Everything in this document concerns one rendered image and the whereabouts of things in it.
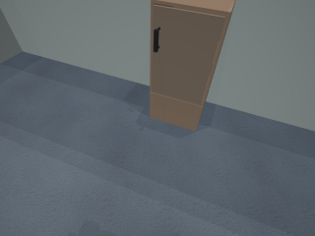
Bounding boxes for cupboard door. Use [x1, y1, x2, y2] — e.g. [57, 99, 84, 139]
[152, 4, 225, 105]

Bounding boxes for handle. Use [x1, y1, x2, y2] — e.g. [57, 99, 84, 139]
[154, 27, 160, 52]

